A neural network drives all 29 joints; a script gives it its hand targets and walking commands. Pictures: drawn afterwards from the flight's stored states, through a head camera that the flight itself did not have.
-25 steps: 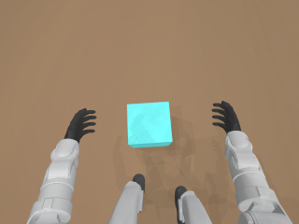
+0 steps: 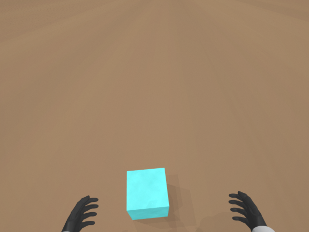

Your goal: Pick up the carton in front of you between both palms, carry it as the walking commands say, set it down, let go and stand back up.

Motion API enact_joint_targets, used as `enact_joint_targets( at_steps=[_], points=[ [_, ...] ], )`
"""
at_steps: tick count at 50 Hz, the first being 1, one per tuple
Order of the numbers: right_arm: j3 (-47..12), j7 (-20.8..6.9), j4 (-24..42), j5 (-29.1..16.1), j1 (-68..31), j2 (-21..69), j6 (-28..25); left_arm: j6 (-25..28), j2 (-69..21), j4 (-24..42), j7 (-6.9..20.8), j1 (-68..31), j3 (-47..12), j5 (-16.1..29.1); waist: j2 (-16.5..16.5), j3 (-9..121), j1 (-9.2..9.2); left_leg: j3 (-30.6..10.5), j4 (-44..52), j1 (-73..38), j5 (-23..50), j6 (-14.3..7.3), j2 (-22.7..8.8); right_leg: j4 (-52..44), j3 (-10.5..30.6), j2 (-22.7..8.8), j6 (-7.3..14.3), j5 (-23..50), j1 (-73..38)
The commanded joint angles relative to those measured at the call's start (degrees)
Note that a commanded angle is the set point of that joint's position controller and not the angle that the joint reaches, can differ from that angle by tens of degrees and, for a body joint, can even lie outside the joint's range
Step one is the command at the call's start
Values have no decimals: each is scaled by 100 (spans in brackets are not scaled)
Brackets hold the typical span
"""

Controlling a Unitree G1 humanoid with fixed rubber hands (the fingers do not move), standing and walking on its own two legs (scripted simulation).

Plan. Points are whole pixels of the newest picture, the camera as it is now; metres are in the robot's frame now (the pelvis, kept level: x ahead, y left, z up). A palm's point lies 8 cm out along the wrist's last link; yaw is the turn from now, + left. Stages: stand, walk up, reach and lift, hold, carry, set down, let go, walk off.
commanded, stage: let go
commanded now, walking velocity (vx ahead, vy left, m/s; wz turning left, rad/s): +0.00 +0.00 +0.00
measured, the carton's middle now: (148, 194) +0.41 +0.08 -0.65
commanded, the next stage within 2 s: stand in 0.46 s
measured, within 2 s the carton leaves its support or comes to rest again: neither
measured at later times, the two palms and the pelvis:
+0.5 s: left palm out of the picture +0.15 +0.26 -0.07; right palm out of the picture +0.15 -0.23 -0.08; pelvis +0.00 +0.01 -0.01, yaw +0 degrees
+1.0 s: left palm out of the picture +0.15 +0.29 -0.10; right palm out of the picture +0.13 -0.28 -0.08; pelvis +0.02 +0.01 +0.00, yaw -2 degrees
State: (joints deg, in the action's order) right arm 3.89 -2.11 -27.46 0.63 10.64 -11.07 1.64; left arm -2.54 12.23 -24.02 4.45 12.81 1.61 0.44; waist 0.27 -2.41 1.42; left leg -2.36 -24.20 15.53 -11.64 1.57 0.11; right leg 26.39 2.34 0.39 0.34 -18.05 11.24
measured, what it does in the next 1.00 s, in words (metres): stands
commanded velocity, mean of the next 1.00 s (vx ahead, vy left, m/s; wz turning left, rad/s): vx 0.00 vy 0.00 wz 0.00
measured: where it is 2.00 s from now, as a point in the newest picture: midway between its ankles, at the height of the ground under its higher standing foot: outside the picture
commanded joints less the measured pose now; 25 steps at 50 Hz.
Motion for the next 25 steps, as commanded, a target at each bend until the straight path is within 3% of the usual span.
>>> enact_joint_targets(
  at_steps=[1,14,15,17,22,23,25],
  points=[
    [27,-75,721,-44,-110,-436,74,-73,670,481,-13,-252,214,-20,305,413,-52,348,64,-1369,990,-70,409,-706,-77,104,-207,1318,316],
    [25,-120,890,-60,63,-520,501,-431,667,540,-45,-223,251,-137,108,169,-35,297,14,-1629,1412,-85,385,-522,-62,166,-268,2070,-101],
    [-112,1,498,-216,428,-470,346,-707,780,755,-160,-168,188,-72,30,413,-71,296,-210,-1406,1376,-83,573,-282,10,164,-232,2568,-344],
    [-148,75,571,-233,267,-521,277,-785,726,740,-273,-65,141,-5,196,378,-34,268,-235,-1290,1385,-95,563,-155,1,149,-259,2715,-266],
    [-85,125,534,-180,109,-609,253,-841,720,756,-349,-64,104,61,158,236,-8,221,-233,-1221,1283,-74,496,-161,-58,187,-203,2166,-9],
    [106,254,-186,244,19,-1348,159,-466,1388,26,-539,-315,299,-264,632,173,-103,79,-365,-643,737,17,-178,-226,111,-155,-231,822,489],
    [116,290,-353,287,75,-1365,27,-161,1273,-115,-548,-356,286,-330,231,107,-206,-121,-139,-452,-324,-105,-235,-280,266,-182,-71,-247,636]
  ],
)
